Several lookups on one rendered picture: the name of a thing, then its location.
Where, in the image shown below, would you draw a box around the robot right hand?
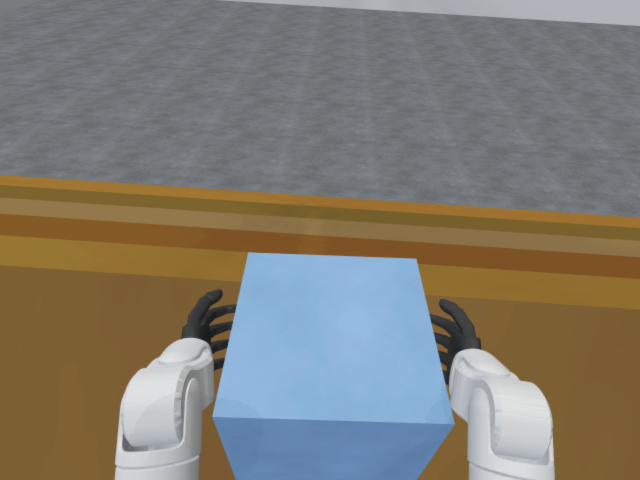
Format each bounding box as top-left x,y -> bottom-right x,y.
429,299 -> 481,387

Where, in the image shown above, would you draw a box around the carton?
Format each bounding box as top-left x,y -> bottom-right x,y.
212,252 -> 455,480

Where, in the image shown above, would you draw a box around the left robot forearm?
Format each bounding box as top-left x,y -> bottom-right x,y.
115,338 -> 215,480

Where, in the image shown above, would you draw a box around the robot left hand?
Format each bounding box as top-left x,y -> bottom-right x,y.
181,289 -> 237,371

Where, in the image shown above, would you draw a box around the right robot forearm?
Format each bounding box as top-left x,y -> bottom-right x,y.
449,349 -> 555,480

